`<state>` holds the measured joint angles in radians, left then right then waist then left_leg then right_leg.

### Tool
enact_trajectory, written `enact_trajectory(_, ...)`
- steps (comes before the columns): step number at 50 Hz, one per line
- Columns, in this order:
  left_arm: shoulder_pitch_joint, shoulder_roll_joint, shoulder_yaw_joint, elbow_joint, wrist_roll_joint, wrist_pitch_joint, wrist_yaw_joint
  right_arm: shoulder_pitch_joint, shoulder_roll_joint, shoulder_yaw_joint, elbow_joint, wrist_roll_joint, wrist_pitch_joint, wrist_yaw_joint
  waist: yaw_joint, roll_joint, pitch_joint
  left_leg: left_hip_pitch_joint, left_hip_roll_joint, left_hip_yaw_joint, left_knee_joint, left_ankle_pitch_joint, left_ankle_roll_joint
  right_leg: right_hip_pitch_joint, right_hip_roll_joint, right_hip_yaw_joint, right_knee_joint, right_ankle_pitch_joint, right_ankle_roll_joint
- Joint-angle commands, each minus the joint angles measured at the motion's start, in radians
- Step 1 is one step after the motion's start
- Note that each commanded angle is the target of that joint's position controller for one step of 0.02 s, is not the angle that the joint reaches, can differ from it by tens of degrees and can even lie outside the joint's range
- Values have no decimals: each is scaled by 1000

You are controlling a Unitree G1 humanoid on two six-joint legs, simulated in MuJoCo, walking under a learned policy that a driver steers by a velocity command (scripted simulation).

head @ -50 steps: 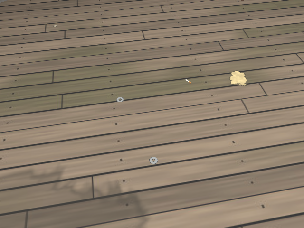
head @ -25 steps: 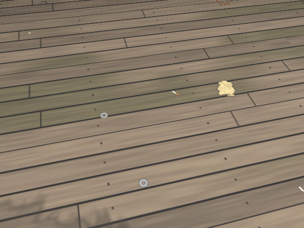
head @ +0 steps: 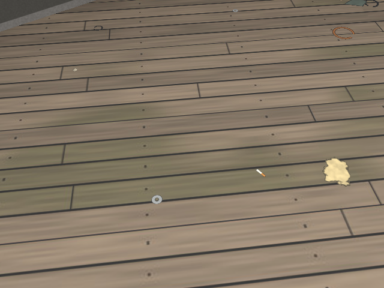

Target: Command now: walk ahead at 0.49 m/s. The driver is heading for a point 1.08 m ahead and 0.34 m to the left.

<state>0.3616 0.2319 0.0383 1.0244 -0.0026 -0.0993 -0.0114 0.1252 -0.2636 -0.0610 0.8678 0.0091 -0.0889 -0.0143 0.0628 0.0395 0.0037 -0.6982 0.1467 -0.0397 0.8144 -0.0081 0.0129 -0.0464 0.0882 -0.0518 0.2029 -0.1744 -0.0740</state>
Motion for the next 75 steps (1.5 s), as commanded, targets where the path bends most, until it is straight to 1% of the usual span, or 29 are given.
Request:
enact_trajectory(1, -4, 164, 27, -50, -10, -10, 15, -89, -20, 5, -67, 3, -12, 14, -6, -75, 78, 66, -37, 43, -171, 133, -7, -102, -254, 124, -117, 179, -133)
enact_trajectory(7, 72, 181, 39, -12, -19, 22, 22, -191, -54, 6, -130, 14, -25, 50, -3, -88, 84, 43, -69, 36, -303, 2, 40, 134, -348, 143, 1, 290, -109)
enact_trajectory(10, 19, 179, 36, -32, -8, 39, 22, 91, -145, -40, -57, 14, -27, 46, -158, -112, -98, 459, -147, 97, -329, -43, 105, 90, -279, 79, 334, 670, -56)
enact_trajectory(11, 27, 144, 18, -59, 10, 38, 21, 285, -220, -62, -17, 1, -24, 35, -219, -19, -254, 784, 25, -96, -298, -32, 171, -122, -217, 36, 647, 427, -22)
enact_trajectory(12, 166, -10, -25, -60, 4, 14, 7, 349, -291, -75, 11, -8, -19, 42, -143, 259, -391, 1128, 256, -597, -416, -218, 343, -532, -20, 47, 1002, -275, 43)
enact_trajectory(13, 113, 98, -2, -46, -22, -13, 3, 339, -182, -47, 6, -4, -20, 43, -176, 168, -379, 1116, 244, -693, -505, -314, 321, -648, -57, 186, 1127, -390, 26)
enact_trajectory(14, 5, 165, 16, -81, -46, -29, 0, 241, -140, -32, -12, -1, -22, 40, -162, 118, -214, 977, 210, -527, -518, -254, 267, -710, -111, 170, 1139, -312, 9)
enact_trajectory(16, -84, 154, 23, -97, -28, -28, 14, 106, -92, -16, -37, -12, -25, 43, -103, -7, -73, 698, 132, -303, -572, -33, 227, -632, -195, 129, 1029, -161, 16)
enact_trajectory(17, -65, 137, 27, -93, -20, -15, 15, 90, -70, -9, -34, -20, -28, 46, -69, 13, -61, 628, 100, -238, -602, 6, 213, -569, -222, 135, 986, -122, 18)
enact_trajectory(24, -226, 88, 30, -160, 5, 17, 21, 197, -117, -21, 23, -5, -22, 22, -70, 3, 31, 555, 57, -131, -701, 57, 228, -642, -227, 107, 648, 111, 76)
enact_trajectory(32, -471, 90, 21, -239, -14, -14, -7, 312, -133, -31, 63, 15, 2, -1, -131, 34, 69, 622, 54, -151, -621, -22, 185, -546, -146, 103, 303, 247, 84)
enact_trajectory(35, -425, 138, 37, -240, -17, -30, -13, 292, -153, -44, 56, 15, 17, -11, -86, 64, 42, 655, 81, -202, -538, 16, 161, -432, -131, 106, 256, 155, 63)
enact_trajectory(37, -205, 200, 71, -183, -10, -37, -4, 260, -118, -34, 31, 8, 23, -10, 18, 50, -94, 586, -3, -161, -298, 141, 118, -112, -139, 100, 243, 121, 13)
enact_trajectory(38, -26, 272, 89, -162, 3, -37, 5, 249, -66, -15, -8, -11, 25, -9, 80, -70, -261, 406, -94, -91, 14, -79, 78, 181, -324, 283, 268, 78, -45)
enact_trajectory(39, 23, 330, 101, -142, 5, -24, -1, 396, 46, 15, -30, 14, 7, -4, 5, -387, -380, 33, -218, -24, 328, -587, 23, 479, -541, 719, 164, -91, -191)
enact_trajectory(40, -10, 216, 73, -159, 2, -23, -3, 360, -72, -10, -16, 36, 2, -8, 26, -278, -319, -64, -151, -116, 460, -581, 29, 410, -507, 762, 98, -256, -167)
enact_trajectory(41, -77, 154, 56, -174, -3, -25, -1, 267, -133, -29, -38, 41, 3, -10, 27, -195, -182, -95, -110, -103, 471, -487, 39, 270, -470, 590, 81, -243, -116)
enact_trajectory(42, -149, 136, 47, -181, 1, -23, -3, 233, -124, -32, -44, 34, 9, -14, -6, -124, -108, -50, -66, -81, 448, -404, 35, 128, -430, 469, 57, -139, -94)
enact_trajectory(44, -206, 105, 40, -172, 14, -22, -2, 227, -86, -39, -55, 22, 25, -9, -54, -154, -37, 38, -11, -81, 375, -314, 30, -40, -374, 309, -3, -18, -83)
enact_trajectory(59, -79, 227, 81, -118, -13, 15, 25, -120, -44, -16, -241, 16, 52, 63, 14, -86, 93, 1, -39, 72, -144, -49, 42, 101, -390, -110, -29, 284, -65)
enact_trajectory(62, -98, 267, 93, -127, -26, 36, 29, -53, -93, -40, -253, 13, 59, 70, -54, -131, 22, 164, -125, 150, -169, -193, 98, 147, -393, -160, 164, 705, -34)
enact_trajectory(64, -110, 251, 85, -138, -25, 47, 33, 246, -195, -100, -173, 18, 65, 53, -211, -87, -137, 606, -207, 150, -260, -128, 168, -20, -329, -205, 580, 733, 23)
enact_trajectory(65, -77, 149, 53, -177, 18, 36, 29, 329, -304, -128, -155, 22, 72, 30, -189, 133, -203, 906, 22, -232, -293, -151, 263, -384, -236, -204, 937, 100, 79)
enact_trajectory(66, -59, 98, 28, -224, 9, -6, 16, 291, -336, -117, -198, 14, 52, 39, -125, 222, -356, 1085, 200, -783, -481, -328, 432, -661, -61, 29, 1174, -442, 103)
enact_trajectory(67, -186, 188, 48, -247, -33, -36, 4, 292, -240, -87, -196, 6, 37, 50, -183, 80, -299, 1061, 185, -716, -538, -315, 372, -773, -111, 138, 1212, -376, 80)
enact_trajectory(68, -218, 187, 47, -260, -45, -50, 1, 256, -202, -75, -192, 4, 25, 51, -160, 61, -184, 944, 150, -562, -530, -244, 333, -797, -150, 124, 1152, -286, 55)
enact_trajectory(69, -209, 177, 47, -242, -24, -53, 10, 182, -174, -67, -203, 7, 21, 49, -111, -25, -120, 793, 102, -447, -529, -154, 297, -731, -194, 128, 1064, -210, 53)
enact_trajectory(71, -175, 192, 61, -230, -2, -29, 12, 98, -131, -49, -232, -7, 20, 42, -48, 5, -72, 601, 47, -336, -565, -14, 270, -598, -232, 136, 951, -138, 66)
enact_trajectory(75, -240, 145, 53, -265, 19, 1, 16, 142, -171, -59, -220, 3, 11, 16, -50, -8, -36, 506, 7, -251, -604, 95, 277, -592, -199, 110, 759, 2, 124)
